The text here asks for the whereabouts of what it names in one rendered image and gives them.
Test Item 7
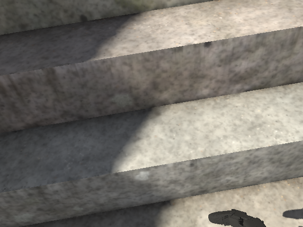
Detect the right robot hand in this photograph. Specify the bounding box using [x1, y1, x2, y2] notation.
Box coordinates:
[208, 209, 266, 227]

